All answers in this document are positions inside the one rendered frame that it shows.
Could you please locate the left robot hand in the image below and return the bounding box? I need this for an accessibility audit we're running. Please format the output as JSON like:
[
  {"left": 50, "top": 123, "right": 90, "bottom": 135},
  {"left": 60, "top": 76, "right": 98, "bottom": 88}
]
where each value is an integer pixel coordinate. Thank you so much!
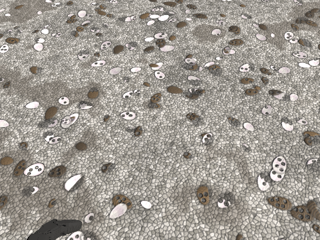
[{"left": 25, "top": 219, "right": 82, "bottom": 240}]

